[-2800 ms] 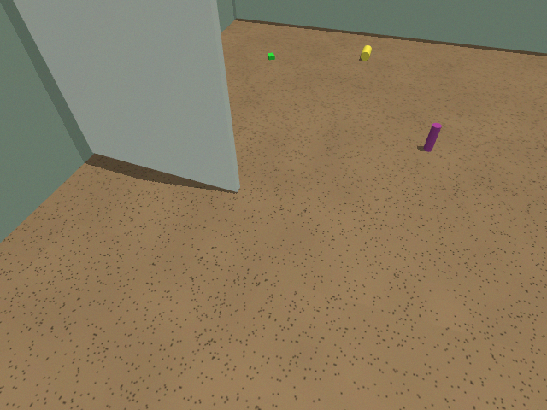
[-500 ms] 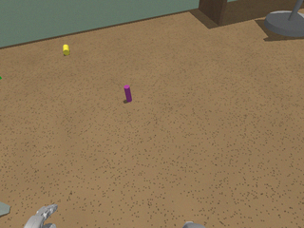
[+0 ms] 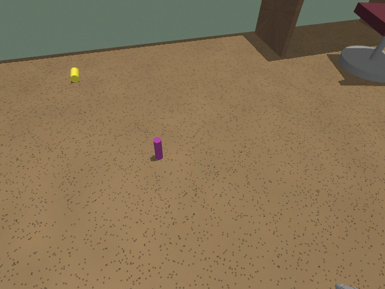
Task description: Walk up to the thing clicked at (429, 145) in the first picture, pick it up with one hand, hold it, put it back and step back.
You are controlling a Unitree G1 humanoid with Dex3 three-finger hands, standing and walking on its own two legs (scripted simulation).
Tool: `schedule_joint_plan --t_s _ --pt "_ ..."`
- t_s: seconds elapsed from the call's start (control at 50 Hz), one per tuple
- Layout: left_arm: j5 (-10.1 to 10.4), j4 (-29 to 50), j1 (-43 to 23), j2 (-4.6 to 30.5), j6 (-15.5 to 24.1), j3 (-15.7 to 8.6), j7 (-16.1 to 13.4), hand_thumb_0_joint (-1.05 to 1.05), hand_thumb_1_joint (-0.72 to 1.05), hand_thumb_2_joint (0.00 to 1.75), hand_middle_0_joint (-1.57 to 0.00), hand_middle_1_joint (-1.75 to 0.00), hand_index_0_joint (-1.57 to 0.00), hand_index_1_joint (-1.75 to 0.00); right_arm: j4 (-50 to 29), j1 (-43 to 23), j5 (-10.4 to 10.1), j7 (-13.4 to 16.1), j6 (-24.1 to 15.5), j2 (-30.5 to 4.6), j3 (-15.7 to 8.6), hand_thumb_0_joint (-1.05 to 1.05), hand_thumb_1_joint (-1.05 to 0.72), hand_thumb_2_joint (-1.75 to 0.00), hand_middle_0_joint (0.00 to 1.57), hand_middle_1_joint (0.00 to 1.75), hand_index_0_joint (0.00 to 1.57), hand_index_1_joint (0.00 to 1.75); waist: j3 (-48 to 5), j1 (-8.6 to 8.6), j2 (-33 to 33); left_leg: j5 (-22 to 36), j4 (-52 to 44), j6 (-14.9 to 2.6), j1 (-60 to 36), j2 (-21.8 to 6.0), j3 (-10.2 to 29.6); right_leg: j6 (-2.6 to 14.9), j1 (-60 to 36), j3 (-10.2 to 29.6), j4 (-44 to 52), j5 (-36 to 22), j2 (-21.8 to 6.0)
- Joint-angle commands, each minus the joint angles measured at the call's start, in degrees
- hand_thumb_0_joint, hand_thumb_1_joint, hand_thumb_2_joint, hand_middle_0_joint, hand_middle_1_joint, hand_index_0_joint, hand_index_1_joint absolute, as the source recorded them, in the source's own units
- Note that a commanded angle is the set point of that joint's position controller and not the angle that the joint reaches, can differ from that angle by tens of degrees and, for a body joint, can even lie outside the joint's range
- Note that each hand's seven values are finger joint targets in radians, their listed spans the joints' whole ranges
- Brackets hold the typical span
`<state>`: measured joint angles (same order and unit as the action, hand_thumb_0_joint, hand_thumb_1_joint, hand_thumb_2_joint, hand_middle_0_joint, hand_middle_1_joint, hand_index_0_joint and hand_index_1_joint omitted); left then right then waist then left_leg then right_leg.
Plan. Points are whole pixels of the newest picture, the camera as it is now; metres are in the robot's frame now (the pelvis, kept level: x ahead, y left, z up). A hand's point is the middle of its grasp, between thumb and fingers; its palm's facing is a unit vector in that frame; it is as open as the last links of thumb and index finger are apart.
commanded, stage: walk up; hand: left
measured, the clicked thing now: (158, 148) +1.03 +0.22 -0.68
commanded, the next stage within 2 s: none
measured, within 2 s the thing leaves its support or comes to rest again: neither
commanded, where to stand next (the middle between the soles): +0.70 +0.01 m, yaw +1 degrees
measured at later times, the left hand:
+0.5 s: hand (105, 238) +0.27 +0.22 -0.10, palm faces +0.01 -0.90 -0.43, open 7.4 cm
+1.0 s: hand (113, 177) +0.46 +0.25 -0.13, palm faces -0.03 -0.93 -0.37, open 7.4 cm
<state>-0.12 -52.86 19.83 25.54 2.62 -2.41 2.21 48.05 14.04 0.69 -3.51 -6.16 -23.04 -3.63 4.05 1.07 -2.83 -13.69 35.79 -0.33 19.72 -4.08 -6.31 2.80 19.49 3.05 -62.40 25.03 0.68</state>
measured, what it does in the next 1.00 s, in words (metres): walks ahead: right foot, then left foot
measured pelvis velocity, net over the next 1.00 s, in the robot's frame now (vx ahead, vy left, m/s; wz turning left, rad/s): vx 0.40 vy -0.03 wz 0.02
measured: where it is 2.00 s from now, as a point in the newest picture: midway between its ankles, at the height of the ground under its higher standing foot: (192, 212)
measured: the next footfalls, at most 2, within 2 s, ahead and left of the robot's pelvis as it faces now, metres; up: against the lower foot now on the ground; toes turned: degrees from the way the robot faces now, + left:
right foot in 0.28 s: +0.28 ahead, -0.17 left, +0.00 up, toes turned -5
left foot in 0.70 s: +0.45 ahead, +0.11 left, +0.00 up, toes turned +7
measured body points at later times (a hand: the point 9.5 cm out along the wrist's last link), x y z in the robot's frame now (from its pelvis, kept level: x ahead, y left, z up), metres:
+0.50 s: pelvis +0.21 -0.06 +0.01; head +0.23 -0.09 +0.46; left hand +0.27 +0.27 -0.07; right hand +0.30 -0.37 -0.12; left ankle +0.26 +0.10 -0.66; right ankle +0.24 -0.16 -0.72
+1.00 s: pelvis +0.40 -0.03 +0.01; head +0.42 -0.03 +0.46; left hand +0.46 +0.30 -0.10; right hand +0.47 -0.35 -0.10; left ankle +0.41 +0.10 -0.72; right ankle +0.51 -0.17 -0.69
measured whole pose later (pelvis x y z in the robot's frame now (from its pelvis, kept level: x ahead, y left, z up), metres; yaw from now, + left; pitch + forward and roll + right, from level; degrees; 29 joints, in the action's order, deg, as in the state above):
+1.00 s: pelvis +0.40 -0.03 +0.01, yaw +1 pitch -3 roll +1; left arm -0.3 -51.6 16.6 24.3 3.4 -2.7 3.0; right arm 48.0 17.3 0.7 -3.7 -3.8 -23.6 -2.6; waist 4.8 -0.9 -1.5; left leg -16.7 31.5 -1.1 11.8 -2.5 -5.3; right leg 0.9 27.1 -1.4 -44.6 17.0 -5.8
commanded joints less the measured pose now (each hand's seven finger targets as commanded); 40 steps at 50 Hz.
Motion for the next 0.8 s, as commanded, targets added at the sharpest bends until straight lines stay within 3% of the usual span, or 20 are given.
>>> schedule_joint_plan --t_s 0.0,0.08,0.14,0.2,0.24,0.26,0.28,0.3,0.34,0.42,0.5,0.56,0.6,0.64,0.66,0.68,0.7,0.72,0.74,0.78 --pt "0.5 3.8 0.7 11.7 2.6 -3.2 0.3 0.0 0.9 0.9 -0.2 -0.3 -0.2 -0.3 -2.9 3.4 -0.9 1.6 -0.6 -16.1 -4.0 0.0 -0.9 -0.9 0.2 0.3 0.2 0.3 -0.6 -1.47 11.5 -1.6 -21.2 -11.52 -10.2 -14.3 15.9 -1.52 14.4 0.4 3.0 -4.5 -6.6" --pt "-0.2 5.1 -4.0 9.7 2.0 -3.3 1.9 0.0 0.9 0.9 -0.2 -0.3 -0.2 -0.3 -3.5 3.7 -0.2 1.2 -0.5 -17.0 -4.2 0.0 -0.9 -0.9 0.2 0.3 0.2 0.3 0.0 -2.5 13.7 -2.7 -22.1 -13.4 -8.6 -12.8 11.0 -2.74 11.7 -3.2 15.0 -7.3 -7.3" --pt "-0.3 4.9 -6.0 9.6 2.1 -3.8 2.4 0.0 0.9 0.9 -0.2 -0.3 -0.2 -0.3 -4.0 2.1 -0.5 0.8 -0.3 -17.3 -4.0 0.0 -0.9 -0.9 0.2 0.3 0.2 0.3 -0.1 -1.97 13.0 -7.8 -21.4 -11.54 -5.3 -10.9 8.9 -2.42 5.8 -5.4 23.0 -14.2 -6.2" --pt "-0.5 2.8 -2.5 9.5 2.4 -4.4 2.0 0.0 0.9 0.9 -0.2 -0.3 -0.2 -0.3 -4.5 -0.4 -0.9 0.8 0.4 -16.8 -3.8 0.0 -0.9 -0.9 0.2 0.3 0.2 0.3 -2.7 1.41 9.3 -3.0 -12.7 -9.53 -0.7 -10.2 5.9 -1.96 -6.9 -8.3 28.1 -19.3 -3.9" --pt "-0.7 0.9 4.5 12.6 3.1 -6.1 1.0 0.0 0.9 0.9 -0.2 -0.3 -0.2 -0.3 -4.5 2.0 -0.5 1.0 0.8 -12.8 -2.2 0.0 -0.9 -0.9 0.2 0.3 0.2 0.3 -7.2 5.08 -1.2 -0.6 5.4 -6.5 5.7 -5.1 1.9 -0.37 -21.9 -6.5 30.8 -11.2 -2.3" --pt "-1.1 0.5 10.6 17.6 3.6 -7.7 0.1 0.0 0.9 0.9 -0.2 -0.3 -0.2 -0.3 -5.3 3.0 -0.5 0.9 0.8 -8.8 -0.9 0.0 -0.9 -0.9 0.2 0.3 0.2 0.3 -7.8 7.98 -15.3 -7.7 24.6 -3.88 15.2 1.3 -1.3 2.7 -26.5 11.1 39.8 3.8 -13.1" --pt "-0.3 1.9 10.4 21.5 3.9 -7.6 -0.3 0.0 0.9 0.9 -0.2 -0.3 -0.2 -0.3 -5.7 2.4 -1.0 1.4 1.1 -11.1 -1.5 0.0 -0.9 -0.9 0.2 0.3 0.2 0.3 -7.5 7.35 -15.6 -17.6 32.7 -1.91 23.1 5.6 3.7 10.08 -26.3 37.3 50.3 6.2 -26.1" --pt "0.3 3.8 4.7 20.3 3.7 -6.9 -0.5 0.0 0.9 0.9 -0.2 -0.3 -0.2 -0.3 -4.3 -0.1 -0.3 2.2 1.7 -15.1 -2.6 0.0 -0.9 -0.9 0.2 0.3 0.2 0.3 -3.3 5.44 -6.1 -16.2 35.7 -1.7 22.8 0.7 10.5 12.88 -18.1 37.7 50.3 9.4 -27.9" --pt "0.4 5.1 -1.0 16.3 3.7 -5.8 -1.0 0.0 0.9 0.9 -0.2 -0.3 -0.2 -0.3 -1.2 2.7 -1.7 1.7 2.0 -14.4 -2.6 0.0 -0.9 -0.9 0.2 0.3 0.2 0.3 -1.3 2.09 -2.4 -7.7 32.5 -2.26 19.6 -0.8 11.8 9.47 -14.6 20.9 48.0 1.2 -20.1" --pt "0.0 6.1 -2.9 13.5 4.3 -4.9 -1.0 0.0 0.9 0.9 -0.2 -0.3 -0.2 -0.3 1.3 6.1 -0.4 0.4 2.7 -12.1 -2.7 0.0 -0.9 -0.9 0.2 0.3 0.2 0.3 -1.2 -0.29 -6.7 -3.6 21.2 -0.07 12.9 -1.4 8.8 9.44 -8.4 5.6 47.1 -13.9 -15.7" --pt "-0.4 7.0 -1.8 14.2 4.6 -5.4 -1.0 0.0 0.9 0.9 -0.2 -0.3 -0.2 -0.3 -1.1 -0.2 0.4 -0.8 2.9 -11.1 -2.9 0.0 -0.9 -0.9 0.2 0.3 0.2 0.3 0.5 1.36 -5.7 0.4 9.6 0.51 12.1 -2.4 6.8 10.31 -7.8 3.5 48.4 -8.4 -16.8" --pt "-0.4 7.6 -1.6 14.4 4.6 -5.3 -1.0 0.0 0.9 0.9 -0.2 -0.3 -0.2 -0.3 -2.3 -2.9 0.3 -1.3 2.2 -10.6 -2.9 0.0 -0.9 -0.9 0.2 0.3 0.2 0.3 -1.6 1.6 -4.3 4.4 2.0 -0.24 7.0 -2.0 5.0 9.08 -9.9 1.2 44.9 -15.9 -16.9" --pt "-0.2 7.5 -1.7 14.5 4.2 -5.2 -1.0 0.0 0.9 0.9 -0.2 -0.3 -0.2 -0.3 -2.3 -3.7 0.2 -1.5 2.0 -10.7 -3.2 0.0 -0.9 -0.9 0.2 0.3 0.2 0.3 -1.4 1.21 -3.5 4.4 -0.1 -1.11 1.9 -0.8 3.2 8.12 -7.1 0.2 43.7 -14.6 -16.6" --pt "-0.2 7.5 -3.1 15.1 3.7 -4.9 -1.1 0.0 0.9 0.9 -0.2 -0.3 -0.2 -0.3 -1.3 -0.4 0.2 -1.4 1.9 -10.6 -3.5 0.0 -0.9 -0.9 0.2 0.3 0.2 0.3 -1.6 -1.54 -2.3 5.2 -3.7 -1.76 -5.6 1.0 1.2 6.97 -3.9 -1.3 38.5 -15.8 -15.8" --pt "-0.2 7.5 -2.5 13.9 3.5 -4.4 -1.1 0.0 0.9 0.9 -0.2 -0.3 -0.2 -0.3 -0.1 3.1 0.4 -1.0 1.8 -11.8 -4.0 0.0 -0.9 -0.9 0.2 0.3 0.2 0.3 -2.8 -3.47 0.7 3.3 -5.0 -2.39 -11.7 2.9 0.2 5.81 -2.3 -3.7 31.6 -21.8 -13.5" --pt "-0.2 7.6 -0.1 11.0 3.3 -3.2 -1.1 0.0 0.9 0.9 -0.2 -0.3 -0.2 -0.3 1.4 9.0 0.6 -0.3 1.3 -14.7 -5.1 0.0 -0.9 -0.9 0.2 0.3 0.2 0.3 -7.1 -5.88 8.5 -2.0 -7.9 -4.89 -21.5 1.4 4.9 3.82 1.7 -6.9 16.9 -25.8 -9.9" --pt "0.5 8.7 1.3 6.2 3.2 -1.8 -1.0 0.0 0.9 0.9 -0.2 -0.3 -0.2 -0.3 0.7 13.5 1.5 0.5 1.0 -20.1 -6.6 0.0 -0.9 -0.9 0.2 0.3 0.2 0.3 -10.1 -7.21 21.5 -7.3 -13.3 -9.82 -29.3 -13.2 28.2 -0.18 14.4 -8.5 -0.6 -10.1 -3.2" --pt "0.7 7.7 1.8 9.9 2.8 -2.8 -1.8 0.0 0.9 0.9 -0.2 -0.3 -0.2 -0.3 -0.9 12.5 -0.5 0.8 1.0 -22.2 -6.8 0.0 -0.9 -0.9 0.2 0.3 0.2 0.3 -10.4 -6.63 16.9 -8.9 -20.4 -16.39 -28.1 -21.7 44.1 -0.15 19.4 -4.5 -5.6 6.1 -0.3" --pt "0.2 6.8 -2.0 12.9 2.6 -2.9 -2.2 0.0 0.9 0.9 -0.2 -0.3 -0.2 -0.3 -0.9 10.4 -1.4 1.0 1.3 -20.7 -6.8 0.0 -0.9 -0.9 0.2 0.3 0.2 0.3 -6.0 -6.11 8.9 -8.0 -19.7 -17.56 -21.0 -21.0 40.4 0.27 19.7 0.1 -9.6 4.7 -3.0" --pt "0.9 5.1 0.4 11.5 2.4 -2.7 -1.7 0.0 0.9 0.9 -0.2 -0.3 -0.2 -0.3 -2.7 4.7 -1.2 1.5 1.2 -16.7 -4.7 0.0 -0.9 -0.9 0.2 0.3 0.2 0.3 -2.0 -2.45 6.8 -1.2 -18.6 -13.19 -14.2 -14.8 25.0 0.06 16.9 1.9 -4.4 -1.4 -5.9"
